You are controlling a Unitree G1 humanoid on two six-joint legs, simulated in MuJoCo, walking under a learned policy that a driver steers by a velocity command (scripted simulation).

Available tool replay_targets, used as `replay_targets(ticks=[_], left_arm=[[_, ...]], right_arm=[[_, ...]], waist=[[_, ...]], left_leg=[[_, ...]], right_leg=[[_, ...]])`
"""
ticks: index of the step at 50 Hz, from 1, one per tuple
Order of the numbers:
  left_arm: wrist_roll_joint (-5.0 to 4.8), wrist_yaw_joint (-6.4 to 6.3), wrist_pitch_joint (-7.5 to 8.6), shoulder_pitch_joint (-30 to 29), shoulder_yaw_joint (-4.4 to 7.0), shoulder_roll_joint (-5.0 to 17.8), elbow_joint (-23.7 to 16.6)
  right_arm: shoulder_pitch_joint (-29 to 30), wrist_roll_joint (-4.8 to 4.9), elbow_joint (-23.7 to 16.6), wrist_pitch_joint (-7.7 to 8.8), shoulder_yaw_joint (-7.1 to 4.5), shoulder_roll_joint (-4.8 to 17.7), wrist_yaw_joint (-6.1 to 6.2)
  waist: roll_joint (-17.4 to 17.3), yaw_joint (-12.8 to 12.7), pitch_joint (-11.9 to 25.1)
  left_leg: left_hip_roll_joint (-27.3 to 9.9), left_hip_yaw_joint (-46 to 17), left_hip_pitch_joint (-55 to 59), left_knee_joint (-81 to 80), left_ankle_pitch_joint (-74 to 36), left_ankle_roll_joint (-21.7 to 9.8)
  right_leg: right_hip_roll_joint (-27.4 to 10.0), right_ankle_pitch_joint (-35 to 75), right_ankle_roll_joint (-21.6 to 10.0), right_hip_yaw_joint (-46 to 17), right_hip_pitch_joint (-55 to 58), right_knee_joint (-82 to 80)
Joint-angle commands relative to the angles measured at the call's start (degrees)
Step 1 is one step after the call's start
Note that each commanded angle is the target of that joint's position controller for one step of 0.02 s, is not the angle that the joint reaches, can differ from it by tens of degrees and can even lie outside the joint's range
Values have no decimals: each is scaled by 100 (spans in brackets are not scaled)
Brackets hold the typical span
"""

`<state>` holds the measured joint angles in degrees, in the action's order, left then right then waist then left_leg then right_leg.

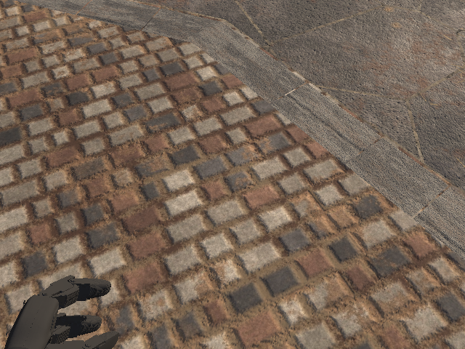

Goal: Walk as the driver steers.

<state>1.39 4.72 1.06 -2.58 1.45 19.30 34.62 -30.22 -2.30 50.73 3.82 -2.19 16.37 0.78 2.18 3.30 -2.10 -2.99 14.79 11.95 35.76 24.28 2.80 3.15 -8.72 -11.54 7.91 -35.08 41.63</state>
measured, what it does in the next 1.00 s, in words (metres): walks ahead, turning left: left foot, then right foot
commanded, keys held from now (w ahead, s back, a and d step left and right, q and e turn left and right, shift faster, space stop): w+e+shift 0.06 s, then w+q+shift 0.32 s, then q+shift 0.62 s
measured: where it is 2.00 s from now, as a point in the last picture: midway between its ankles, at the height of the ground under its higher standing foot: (215, 232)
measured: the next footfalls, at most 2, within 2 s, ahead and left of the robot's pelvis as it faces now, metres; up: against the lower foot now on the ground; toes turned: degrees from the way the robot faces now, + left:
left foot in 0.44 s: +0.65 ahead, +0.04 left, +0.00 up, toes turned +2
right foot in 0.82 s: +0.95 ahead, -0.05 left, +0.00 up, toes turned +34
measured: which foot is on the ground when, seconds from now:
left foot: down 0.00-0.00, up 0.02-0.42, down 0.44-0.82, up 0.84-1.00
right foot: down 0.00-0.42, up 0.44-0.80, down 0.82-1.00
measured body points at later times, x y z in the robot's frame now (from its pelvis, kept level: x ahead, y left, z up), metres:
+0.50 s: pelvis +0.49 +0.00 +0.02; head +0.52 +0.00 +0.46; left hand +0.54 +0.29 -0.10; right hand +0.60 -0.27 -0.10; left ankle +0.61 +0.04 -0.69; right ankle +0.23 -0.06 -0.55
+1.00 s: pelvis +0.77 -0.02 +0.04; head +0.81 +0.01 +0.49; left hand +0.80 +0.29 -0.05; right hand +1.06 -0.20 -0.05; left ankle +0.68 +0.07 -0.60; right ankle +0.92 -0.07 -0.69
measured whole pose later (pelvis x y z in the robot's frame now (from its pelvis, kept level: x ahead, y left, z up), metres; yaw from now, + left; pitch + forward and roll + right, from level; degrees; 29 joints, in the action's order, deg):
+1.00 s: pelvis +0.77 -0.02 +0.04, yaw +32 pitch +2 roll -1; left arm 1.6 -2.7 0.7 6.1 1.5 14.6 35.2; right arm -10.2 1.4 35.5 -3.5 -4.5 20.4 1.7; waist -0.6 0.4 -4.7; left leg 1.0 -3.3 -32.9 72.5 25.3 5.2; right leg 2.0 -4.0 -0.7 -1.1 -22.7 24.9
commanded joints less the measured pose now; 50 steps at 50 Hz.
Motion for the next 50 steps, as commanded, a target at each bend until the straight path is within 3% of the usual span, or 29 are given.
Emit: replay_targets(ticks=[1,2,4,5,7,10,11,14,17,19,21,22,23,24,25,26,27,29,32,35,39,40,41,42,43,44,45,47,50], left_arm=[[82,-322,-204,2325,629,1837,467],[18,-343,-245,2607,691,1815,302],[3,-451,-128,2219,554,1220,482],[33,-503,-7,1935,460,988,463],[-8,-496,217,1808,267,563,526],[-32,-370,444,2082,259,520,808],[-69,-325,513,2281,245,524,843],[-115,-323,651,2588,200,447,1030],[-69,-443,715,2692,184,606,1168],[52,-611,610,2547,250,833,1133],[208,-759,420,2101,319,983,1002],[113,-790,361,1472,360,1070,860],[165,-664,478,1549,109,52,603],[-202,-659,513,2292,17,-35,331],[-68,-651,566,2050,-44,319,290],[-231,-510,697,1401,6,525,-108],[-230,-444,712,1338,9,477,-112],[-75,-435,612,1381,44,533,-184],[93,-569,547,941,-75,162,-420],[-109,-629,422,612,-66,60,-560],[-166,-606,452,503,113,329,-608],[-95,-619,493,1078,167,366,-402],[16,-677,471,1656,186,474,-273],[189,-682,363,1643,118,439,-457],[93,-650,235,1565,191,445,-465],[-35,-697,175,1057,322,639,-422],[-16,-769,111,858,216,189,-579],[10,-781,18,536,150,151,-579],[43,-776,7,849,294,354,-212]], right_arm=[[667,-37,-1299,131,-60,485,-97],[1297,-20,-1642,261,-104,964,-90],[1388,1,-1539,321,-7,882,-66],[1238,-83,-1402,225,43,780,-61],[797,-161,-1176,-47,98,591,-126],[1705,10,-1336,-194,132,411,-233],[2020,81,-1522,-168,187,258,-270],[2659,219,-1530,-72,227,145,-369],[2597,261,-1412,-20,175,281,-407],[2184,195,-1179,-55,66,594,-386],[200,115,-528,-82,-109,965,-345],[-1034,77,-205,-85,-235,1123,-269],[-1000,90,-31,-136,-293,1375,-181],[-466,12,-280,-100,-417,1742,-171],[85,135,-637,-149,-447,1448,-134],[597,318,-1076,32,-253,759,-177],[1230,380,-1152,96,-203,692,-207],[1616,312,-1357,151,-247,841,-163],[1698,375,-1315,21,-351,1087,-17],[1209,485,-1121,-289,-484,1225,163],[1503,437,-1322,-478,-459,807,272],[1727,413,-1449,-485,-407,631,251],[1545,270,-1587,-492,-256,175,211],[582,218,-1607,-439,-181,77,125],[-78,246,-1493,-431,-276,635,-7],[294,445,-1557,-486,-360,983,-49],[974,450,-1505,-582,-435,1202,25],[1567,411,-1719,-774,-428,1115,120],[1719,352,-1946,-683,-274,537,115]], waist=[[1243,-767,1523],[404,-1231,2177],[-578,-608,523],[-770,-316,311],[-664,62,81],[-464,-168,-394],[-178,-298,-528],[-334,-607,-527],[-46,-489,-344],[296,-176,164],[284,780,925],[7,1583,1074],[-1750,807,1027],[-2001,225,2295],[-538,270,2246],[-42,197,1520],[528,-311,656],[453,-680,-97],[155,-609,-80],[-402,-240,837],[-939,-332,849],[-842,-611,1174],[-26,-628,1899],[1009,-186,2438],[1154,-27,2722],[1136,61,2358],[256,-238,1733],[-70,-233,771],[304,-273,726]], left_leg=[[412,-708,-5627,6035,567,-92],[344,-1865,-6159,6093,-66,-169],[-264,-1826,-5986,4917,-700,-205],[-461,-1785,-5404,4518,-673,-183],[-699,-1750,-4595,3844,-442,-90],[-690,-1333,-4942,2711,-1374,-226],[-719,-1272,-4902,2027,-1938,-316],[-269,-885,-4419,637,-3305,-648],[231,-702,-4204,3,-3672,-924],[705,-550,-3701,-68,-3131,-1015],[1151,-536,-2052,-145,-2787,-1136],[765,-1064,-996,-850,-3206,-1537],[-261,-2148,759,353,-5349,-1893],[-1455,-5011,1961,-344,-5874,-3151],[-1386,-5280,1245,-1068,-4663,-3022],[-1096,-5288,379,-1687,-2694,-2708],[-915,-4916,-1002,-2047,-2497,-2496],[-431,-4131,-2633,-2312,-3818,-2357],[494,-3044,-3762,-1865,-5497,-1878],[826,-3093,-3463,-1249,-4761,-1074],[902,-3781,-2881,-350,-2854,-639],[1087,-3575,-2847,554,-2545,-462],[1384,-3029,-3585,2099,37,-227],[1663,-2827,-4476,3268,2189,-34],[1092,-2864,-4702,4316,2122,180],[684,-2450,-5321,4989,1230,287],[390,-2257,-5372,4834,568,330],[224,-1996,-4918,4202,36,337],[113,-1700,-4686,3261,-103,258]], right_leg=[[-1438,-679,-1134,-3992,6021,-978],[-1677,-1587,-1447,-5216,6210,-2037],[-1591,-1304,-966,-4490,4292,-2726],[-1374,-750,-807,-3908,3376,-2689],[-1085,178,-689,-3080,2152,-2886],[-474,1119,-172,-1764,1982,-3363],[-538,1890,-11,-1579,1933,-3454],[-463,3093,419,-845,2405,-3891],[-846,5512,774,-421,3611,-3728],[-1028,7019,969,-272,4349,-3028],[-1048,8034,1177,-90,4218,-291],[-642,6791,1297,96,3339,2337],[396,-1858,1407,-250,625,4782],[611,-2547,1561,-1210,-962,6264],[189,-1671,1380,-1574,-899,5753],[70,-1804,1292,-1964,-901,5113],[-154,-1498,1207,-1774,-640,4470],[-349,-1417,1331,-1648,35,3384],[-6,-736,1650,-1038,952,786],[536,815,1773,-1001,1812,-708],[328,1680,1621,-1556,2125,-1912],[-21,2377,1437,-1645,2857,-2329],[-1313,3859,872,-2668,4331,-1825],[-2604,6012,-82,-4201,5281,-1336],[-3232,5686,-644,-4694,5201,-1150],[-3158,2793,-833,-4958,4802,-1614],[-2452,1115,-460,-4131,4006,-1931],[-1669,867,-12,-2804,2446,-2308],[-1515,1852,-134,-1964,2359,-2480]])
